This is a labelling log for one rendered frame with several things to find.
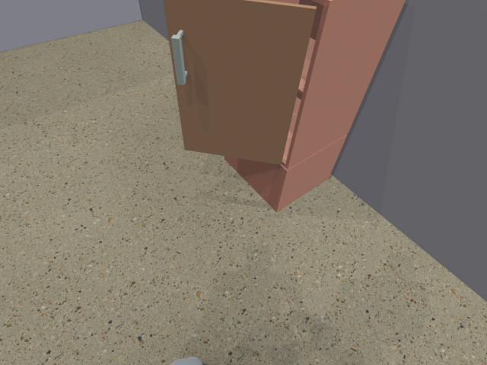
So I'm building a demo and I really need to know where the handle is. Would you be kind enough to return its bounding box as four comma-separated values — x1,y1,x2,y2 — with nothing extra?
171,30,188,85

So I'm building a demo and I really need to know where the cupboard door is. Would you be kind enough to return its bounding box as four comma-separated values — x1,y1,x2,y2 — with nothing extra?
164,0,317,165

